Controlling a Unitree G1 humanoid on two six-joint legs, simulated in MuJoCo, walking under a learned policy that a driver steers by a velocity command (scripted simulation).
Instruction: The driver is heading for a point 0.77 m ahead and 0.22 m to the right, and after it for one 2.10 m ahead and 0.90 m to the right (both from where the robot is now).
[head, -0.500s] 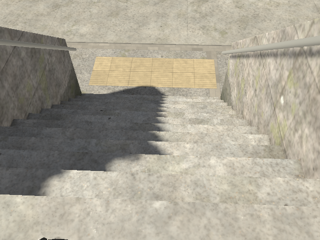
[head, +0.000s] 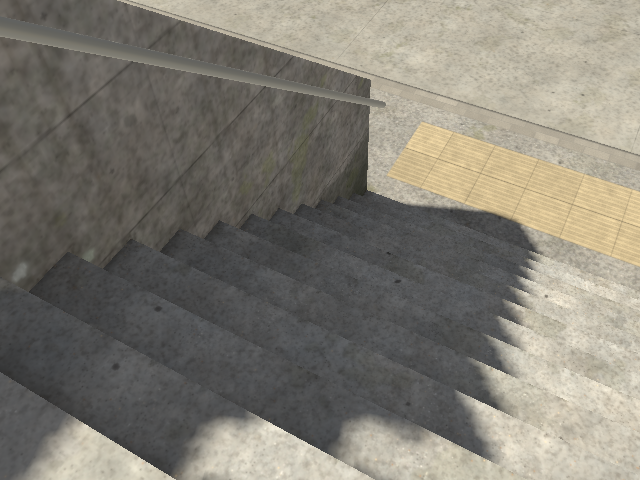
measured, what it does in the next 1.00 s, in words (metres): goes down: right foot 0.21 m lower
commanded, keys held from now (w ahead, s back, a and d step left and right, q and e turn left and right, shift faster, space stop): e+shift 0.48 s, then q+shift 0.12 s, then w+q+shift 0.40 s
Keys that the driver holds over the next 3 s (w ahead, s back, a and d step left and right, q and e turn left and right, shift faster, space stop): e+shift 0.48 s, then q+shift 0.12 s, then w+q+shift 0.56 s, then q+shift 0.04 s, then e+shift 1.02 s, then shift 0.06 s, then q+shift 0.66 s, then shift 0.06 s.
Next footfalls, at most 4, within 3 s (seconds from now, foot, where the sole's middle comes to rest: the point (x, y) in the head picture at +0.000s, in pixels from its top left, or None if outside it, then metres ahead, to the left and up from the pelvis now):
0.44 right None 0.27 -0.23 -0.96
1.34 left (353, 442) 0.66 0.01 -1.16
1.82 right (448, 479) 0.57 -0.24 -1.16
2.26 left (364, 435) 0.68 -0.02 -1.16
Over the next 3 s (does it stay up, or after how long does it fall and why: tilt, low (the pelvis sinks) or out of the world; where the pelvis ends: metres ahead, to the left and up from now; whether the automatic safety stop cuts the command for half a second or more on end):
stays up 0.57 -0.07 -0.39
